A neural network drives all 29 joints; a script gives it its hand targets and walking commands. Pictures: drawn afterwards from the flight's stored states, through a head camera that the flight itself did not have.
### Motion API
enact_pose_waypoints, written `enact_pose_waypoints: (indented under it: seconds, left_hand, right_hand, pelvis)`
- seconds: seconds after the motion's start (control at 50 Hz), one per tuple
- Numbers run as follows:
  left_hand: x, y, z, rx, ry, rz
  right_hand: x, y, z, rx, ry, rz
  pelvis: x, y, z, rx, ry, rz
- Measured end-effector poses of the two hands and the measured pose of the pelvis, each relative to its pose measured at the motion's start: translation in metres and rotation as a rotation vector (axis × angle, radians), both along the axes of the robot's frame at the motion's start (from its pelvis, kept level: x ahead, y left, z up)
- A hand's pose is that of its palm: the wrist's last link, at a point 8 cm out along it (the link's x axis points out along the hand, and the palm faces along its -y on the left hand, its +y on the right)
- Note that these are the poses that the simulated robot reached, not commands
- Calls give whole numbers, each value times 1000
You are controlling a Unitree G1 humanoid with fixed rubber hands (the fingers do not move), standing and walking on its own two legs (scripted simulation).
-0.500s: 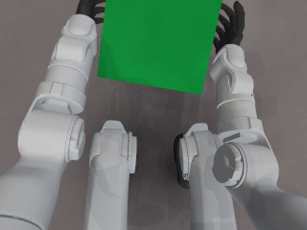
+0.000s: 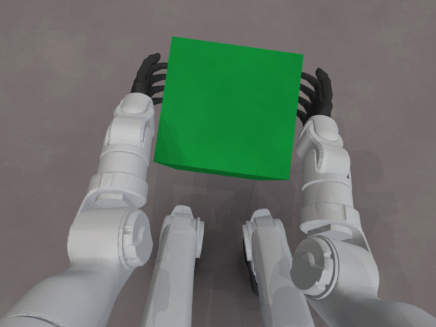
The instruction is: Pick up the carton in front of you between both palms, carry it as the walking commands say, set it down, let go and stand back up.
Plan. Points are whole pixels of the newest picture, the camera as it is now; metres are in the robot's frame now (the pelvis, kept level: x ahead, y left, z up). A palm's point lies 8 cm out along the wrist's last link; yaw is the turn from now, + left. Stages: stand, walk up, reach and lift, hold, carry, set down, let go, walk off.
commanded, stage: reach and lift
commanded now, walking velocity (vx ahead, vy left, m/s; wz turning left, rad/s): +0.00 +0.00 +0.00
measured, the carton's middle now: (225, 124) +0.48 +0.01 -0.14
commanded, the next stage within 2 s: none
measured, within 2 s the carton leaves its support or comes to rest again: neither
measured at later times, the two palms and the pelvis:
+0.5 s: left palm (111, 79) +0.44 +0.16 +0.10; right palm (385, 93) +0.44 -0.14 +0.11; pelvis +0.05 +0.00 +0.14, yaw +2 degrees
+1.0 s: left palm (14, 22) +0.39 +0.15 +0.24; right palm out of the picture +0.41 -0.15 +0.26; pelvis +0.10 -0.01 +0.26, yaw +2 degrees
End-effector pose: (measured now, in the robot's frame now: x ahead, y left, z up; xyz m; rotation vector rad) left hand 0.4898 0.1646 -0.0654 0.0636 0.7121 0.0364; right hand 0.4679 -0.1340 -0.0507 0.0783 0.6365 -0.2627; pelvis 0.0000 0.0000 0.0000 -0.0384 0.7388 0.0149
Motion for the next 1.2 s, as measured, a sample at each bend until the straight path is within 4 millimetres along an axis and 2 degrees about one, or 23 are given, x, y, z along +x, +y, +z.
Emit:
enact_pose_waypoints:
  seconds: [0.14, 0.42, 0.84, 1.08, 1.2]
  left_hand:
    - [-15, 0, 40, -16, 1, 29]
    - [-42, -4, 136, -22, 11, 63]
    - [-84, -8, 262, -23, 4, 121]
    - [-105, -13, 333, -4, -18, 149]
    - [-114, -15, 353, 7, -10, 140]
  right_hand:
    - [-8, 0, 42, 3, -1, 15]
    - [-27, -5, 137, 5, 8, 42]
    - [-53, -9, 263, -2, 3, 100]
    - [-62, -13, 333, -34, -15, 164]
    - [-70, -15, 352, -48, -6, 178]
  pelvis:
    - [12, -1, 34, 4, -37, 7]
    - [41, -1, 117, 18, -167, 14]
    - [86, -7, 228, 43, -444, 21]
    - [102, -8, 267, 54, -659, 20]
    - [98, -9, 273, 56, -746, 20]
